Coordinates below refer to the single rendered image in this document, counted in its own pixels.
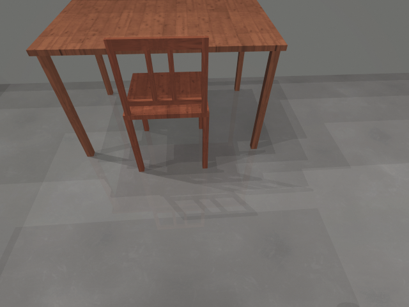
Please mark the table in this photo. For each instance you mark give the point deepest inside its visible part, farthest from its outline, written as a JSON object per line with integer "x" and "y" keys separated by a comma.
{"x": 232, "y": 26}

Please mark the chair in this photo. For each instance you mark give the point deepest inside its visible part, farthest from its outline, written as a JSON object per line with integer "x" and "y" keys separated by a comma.
{"x": 162, "y": 95}

